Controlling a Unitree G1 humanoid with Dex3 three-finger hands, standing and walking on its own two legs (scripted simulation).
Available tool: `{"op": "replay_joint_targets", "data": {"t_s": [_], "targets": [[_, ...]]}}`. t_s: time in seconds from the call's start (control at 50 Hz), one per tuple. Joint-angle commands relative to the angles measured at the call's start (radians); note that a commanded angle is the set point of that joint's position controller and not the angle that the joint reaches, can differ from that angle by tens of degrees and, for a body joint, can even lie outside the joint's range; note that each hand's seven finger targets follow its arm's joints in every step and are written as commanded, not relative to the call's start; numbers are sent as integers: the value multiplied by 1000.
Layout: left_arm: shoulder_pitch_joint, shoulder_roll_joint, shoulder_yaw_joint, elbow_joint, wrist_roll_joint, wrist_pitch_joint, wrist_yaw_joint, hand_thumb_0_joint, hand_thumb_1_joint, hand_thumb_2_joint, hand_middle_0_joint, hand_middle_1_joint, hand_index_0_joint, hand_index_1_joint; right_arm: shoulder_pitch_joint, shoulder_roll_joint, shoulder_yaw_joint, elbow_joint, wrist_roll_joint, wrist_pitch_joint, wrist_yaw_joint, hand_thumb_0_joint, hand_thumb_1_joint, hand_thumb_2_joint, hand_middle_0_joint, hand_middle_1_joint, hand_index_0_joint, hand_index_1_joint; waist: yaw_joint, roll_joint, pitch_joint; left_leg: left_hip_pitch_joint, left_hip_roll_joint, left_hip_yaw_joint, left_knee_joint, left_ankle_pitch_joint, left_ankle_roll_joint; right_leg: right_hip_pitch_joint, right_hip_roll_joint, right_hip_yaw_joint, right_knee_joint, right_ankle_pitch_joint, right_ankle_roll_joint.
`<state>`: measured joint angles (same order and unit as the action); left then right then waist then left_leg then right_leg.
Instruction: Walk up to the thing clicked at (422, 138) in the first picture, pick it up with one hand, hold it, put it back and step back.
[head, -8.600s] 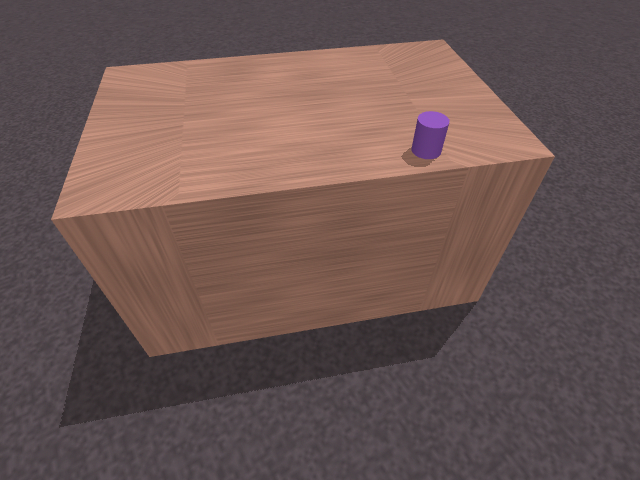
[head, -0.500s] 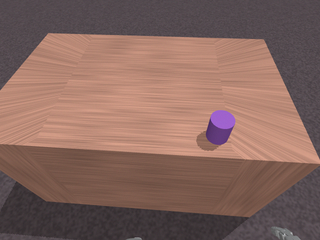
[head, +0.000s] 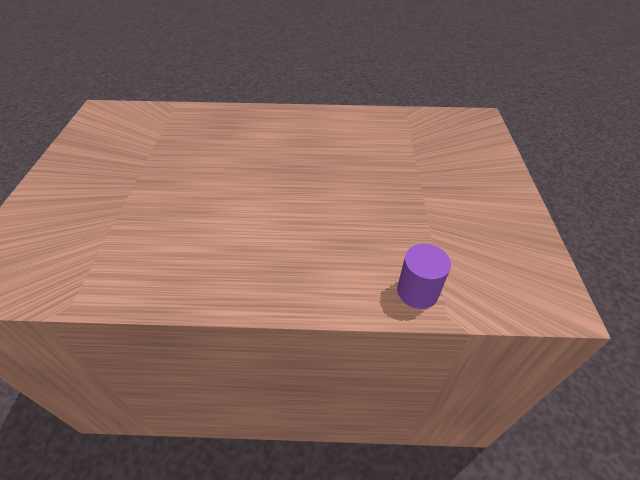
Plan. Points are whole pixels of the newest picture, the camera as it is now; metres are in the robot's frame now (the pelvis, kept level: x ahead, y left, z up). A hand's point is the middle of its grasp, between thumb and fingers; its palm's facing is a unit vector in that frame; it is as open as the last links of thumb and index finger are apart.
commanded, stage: walk up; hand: right
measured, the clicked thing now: (422, 276) +0.46 -0.16 -0.08
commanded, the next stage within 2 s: stand in 0.58 s
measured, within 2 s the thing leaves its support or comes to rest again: neither
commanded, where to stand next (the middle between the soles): +0.07 -0.01 m, yaw -2 degrees
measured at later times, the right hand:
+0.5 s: hand out of the picture +0.08 -0.25 -0.15, palm faces +0.01 +0.94 -0.33, open 7.4 cm
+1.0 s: hand out of the picture +0.10 -0.26 -0.15, palm faces +0.01 +0.94 -0.34, open 7.4 cm
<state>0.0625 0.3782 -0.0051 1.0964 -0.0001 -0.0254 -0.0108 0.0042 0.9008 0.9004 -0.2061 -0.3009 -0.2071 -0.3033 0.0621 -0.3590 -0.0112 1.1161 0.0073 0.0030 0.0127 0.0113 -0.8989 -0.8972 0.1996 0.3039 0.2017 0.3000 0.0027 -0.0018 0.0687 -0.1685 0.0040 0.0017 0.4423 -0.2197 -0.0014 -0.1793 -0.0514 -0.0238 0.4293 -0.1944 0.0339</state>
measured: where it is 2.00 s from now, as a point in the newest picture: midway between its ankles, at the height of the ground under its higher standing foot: outside the picture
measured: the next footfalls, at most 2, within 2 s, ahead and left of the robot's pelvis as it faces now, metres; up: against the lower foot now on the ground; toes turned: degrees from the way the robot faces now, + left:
none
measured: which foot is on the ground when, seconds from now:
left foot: down 0.00-1.00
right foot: down 0.00-1.00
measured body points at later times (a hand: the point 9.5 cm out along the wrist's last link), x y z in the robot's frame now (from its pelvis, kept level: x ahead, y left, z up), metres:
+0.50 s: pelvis +0.00 +0.00 +0.01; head +0.01 +0.00 +0.46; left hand +0.07 +0.30 -0.13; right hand +0.08 -0.30 -0.13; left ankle +0.02 +0.12 -0.74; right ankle +0.03 -0.14 -0.74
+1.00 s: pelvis +0.02 -0.01 +0.01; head +0.03 -0.01 +0.46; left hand +0.11 +0.29 -0.12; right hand +0.10 -0.31 -0.12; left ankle +0.02 +0.12 -0.74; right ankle +0.03 -0.14 -0.74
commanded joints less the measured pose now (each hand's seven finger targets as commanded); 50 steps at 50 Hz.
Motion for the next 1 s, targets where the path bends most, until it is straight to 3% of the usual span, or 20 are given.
{"op": "replay_joint_targets", "data": {"t_s": [0.0, 0.12, 0.22, 0.3, 0.54, 0.58, 0.6, 0.64, 0.76, 0.9, 0.98], "targets": [[-53, 208, 46, -31, -4, -14, 13, 0, 900, 900, -200, -300, -200, -300, -56, -213, -38, -45, -6, -25, -7, 0, -900, -900, 200, 300, 200, 300, 8, 0, -90, 13, 115, -104, -139, 88, 28, 39, -92, 97, -114, 77, -55], [-48, 206, 49, -16, 5, -12, 10, 0, 900, 900, -200, -300, -200, -300, -64, -213, -39, -37, -13, -24, -5, 0, -900, -900, 200, 300, 200, 300, 9, -2, -76, -1, 114, -104, -182, -16, 23, 36, -87, 97, -148, 32, -48], [-35, 203, 53, -9, 8, -16, 11, 0, 900, 900, -200, -300, -200, -300, -58, -210, -43, -37, -12, -26, -4, 0, -900, -900, 200, 300, 200, 300, 7, -6, -95, 32, 116, -94, -174, 33, 24, 40, -89, 96, -158, 49, -46], [-36, 200, 54, -7, 9, -14, 12, 0, 900, 900, -200, -300, -200, -300, -47, -210, -46, -31, -13, -24, -6, 0, -900, -900, 200, 300, 200, 300, 1, 1, -85, 18, 116, -96, -182, 16, 24, 40, -87, 95, -161, 31, -47], [-16, 193, 54, -3, 9, -11, 16, 0, 900, 900, -200, -300, -200, -300, -35, -203, -47, -28, -13, -21, -8, 0, -900, -900, 200, 300, 200, 300, 2, 3, -96, 41, 116, -89, -172, 92, 21, 46, -85, 89, -152, 105, -41], [-4, 189, 47, -2, 11, -7, 17, 0, 900, 900, -200, -300, -200, -300, -31, -205, -43, -25, -20, -28, -10, 0, -900, -900, 200, 300, 200, 300, -4, -5, -95, 17, 129, -104, -205, 32, 21, 62, -80, 85, -149, 33, -42], [-1, 185, 45, -3, 11, -8, 17, 0, 900, 900, -200, -300, -200, -300, -43, -205, -43, -26, -19, -30, -11, 0, -900, -900, 200, 300, 200, 300, 2, -9, -93, 32, 129, -102, -199, 71, 19, 57, -81, 88, -147, 46, -43], [4, 183, 44, -5, 9, -9, 16, 0, 900, 900, -200, -300, -200, -300, -29, -211, -41, -22, -18, -32, -11, 0, -900, -900, 200, 300, 200, 300, -1, 22, -83, 6, 125, -102, -211, 52, 17, 71, -83, 89, -150, 55, -42], [7, 187, 42, -10, 8, -12, 17, 0, 900, 900, -200, -300, -200, -300, -32, -208, -40, -19, -15, -37, -14, 0, -900, -900, 200, 300, 200, 300, 0, 10, -107, 64, 130, -88, -180, 209, 13, 80, -90, 85, -148, 152, -42], [-6, 190, 43, -17, 7, -15, 19, 0, 900, 900, -200, -300, -200, -300, -28, -204, -34, -17, -12, -36, -15, 0, -900, -900, 200, 300, 200, 300, -7, 5, -119, 70, 132, -77, -171, 243, 11, 110, -97, 84, -149, 220, -37], [-3, 192, 45, -17, 7, -12, 19, 0, 900, 900, -200, -300, -200, -300, -32, -203, -33, -17, -13, -35, -16, 0, -900, -900, 200, 300, 200, 300, -6, 7, -103, 82, 133, -74, -179, 215, 9, 90, -95, 83, -159, 184, -38]]}}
